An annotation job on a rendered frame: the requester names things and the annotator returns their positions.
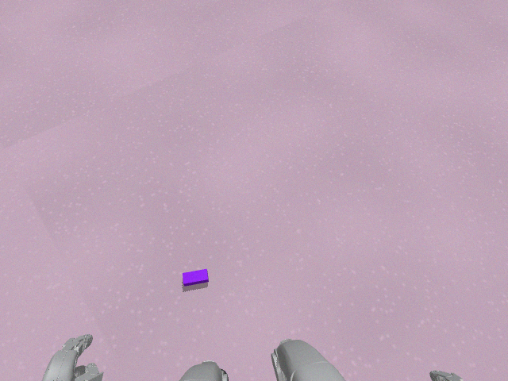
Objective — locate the small box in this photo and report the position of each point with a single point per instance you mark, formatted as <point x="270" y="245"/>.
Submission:
<point x="195" y="277"/>

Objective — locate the left robot hand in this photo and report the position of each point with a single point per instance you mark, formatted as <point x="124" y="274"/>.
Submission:
<point x="62" y="366"/>

